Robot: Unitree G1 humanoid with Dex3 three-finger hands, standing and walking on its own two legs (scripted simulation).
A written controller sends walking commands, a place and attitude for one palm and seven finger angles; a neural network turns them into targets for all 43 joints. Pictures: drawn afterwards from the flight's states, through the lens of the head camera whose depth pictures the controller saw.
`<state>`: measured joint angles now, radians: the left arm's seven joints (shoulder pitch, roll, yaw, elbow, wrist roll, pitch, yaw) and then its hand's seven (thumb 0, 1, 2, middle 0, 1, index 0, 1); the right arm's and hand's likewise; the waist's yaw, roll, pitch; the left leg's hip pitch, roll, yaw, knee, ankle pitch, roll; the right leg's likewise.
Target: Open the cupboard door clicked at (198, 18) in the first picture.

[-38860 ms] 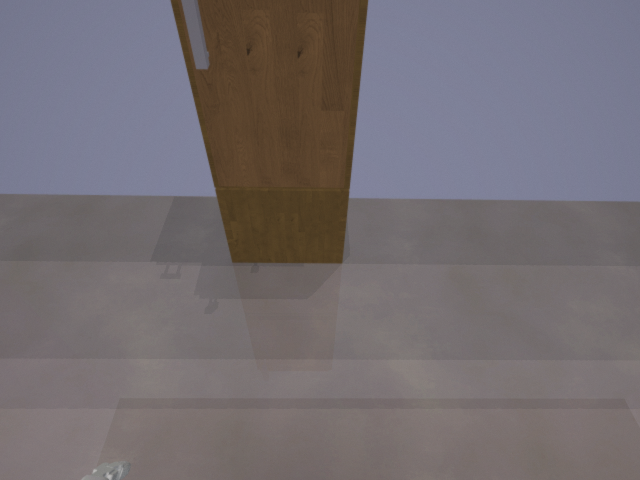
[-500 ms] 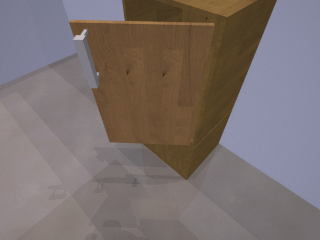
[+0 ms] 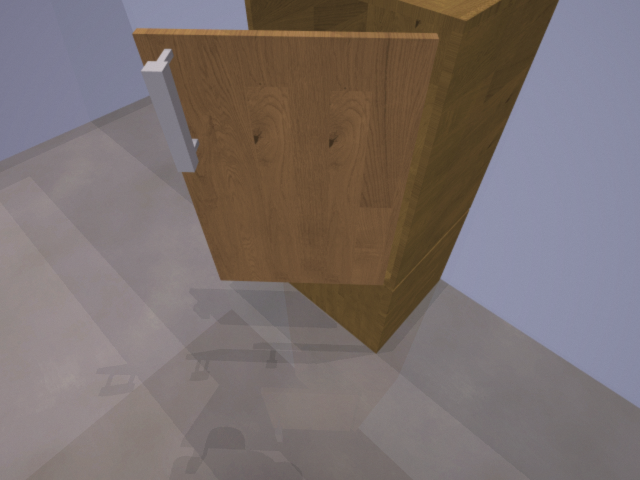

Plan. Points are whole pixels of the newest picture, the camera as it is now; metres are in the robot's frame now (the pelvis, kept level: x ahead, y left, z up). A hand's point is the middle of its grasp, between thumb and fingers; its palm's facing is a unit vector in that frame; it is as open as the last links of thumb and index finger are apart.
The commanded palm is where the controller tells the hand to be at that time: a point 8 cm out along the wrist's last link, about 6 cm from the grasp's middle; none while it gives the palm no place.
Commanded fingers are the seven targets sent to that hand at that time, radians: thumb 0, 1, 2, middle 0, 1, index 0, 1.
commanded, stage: look again from close up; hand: left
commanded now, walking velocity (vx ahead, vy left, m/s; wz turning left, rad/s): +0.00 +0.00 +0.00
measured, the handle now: (177, 113) +0.57 +0.24 +0.15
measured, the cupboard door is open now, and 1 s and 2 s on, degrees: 41 41 41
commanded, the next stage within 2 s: raise the hand with hooked fingers in 0.38 s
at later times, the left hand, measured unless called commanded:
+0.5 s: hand out of the picture +0.00 +0.22 -0.17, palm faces +0.00 -0.97 -0.23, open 7.4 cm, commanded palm +0.09 +0.27 -0.06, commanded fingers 0.00 0.85 0.88 -0.20 -0.33 -0.20 -0.33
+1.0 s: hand out of the picture +0.11 +0.23 +0.00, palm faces +0.20 -0.98 -0.07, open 9.2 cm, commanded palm +0.13 +0.28 +0.02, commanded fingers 0.00 0.27 0.63 -0.25 -0.70 -0.25 -0.70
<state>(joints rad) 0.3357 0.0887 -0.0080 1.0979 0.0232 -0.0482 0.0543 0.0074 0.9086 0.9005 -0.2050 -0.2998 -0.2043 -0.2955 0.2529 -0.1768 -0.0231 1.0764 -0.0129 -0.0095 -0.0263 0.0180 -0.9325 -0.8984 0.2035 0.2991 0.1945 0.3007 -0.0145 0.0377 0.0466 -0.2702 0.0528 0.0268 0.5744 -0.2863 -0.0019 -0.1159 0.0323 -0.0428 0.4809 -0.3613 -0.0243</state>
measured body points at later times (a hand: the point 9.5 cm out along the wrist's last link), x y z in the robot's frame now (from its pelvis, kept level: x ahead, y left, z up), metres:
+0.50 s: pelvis -0.01 +0.03 +0.00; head +0.01 +0.04 +0.45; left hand +0.00 +0.27 -0.16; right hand +0.02 -0.20 -0.15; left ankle +0.00 +0.12 -0.73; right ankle -0.07 -0.10 -0.73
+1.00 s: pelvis -0.05 -0.02 -0.05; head -0.03 +0.00 +0.40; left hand +0.10 +0.28 +0.00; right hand +0.17 -0.26 -0.09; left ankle +0.00 +0.12 -0.73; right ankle -0.06 -0.10 -0.73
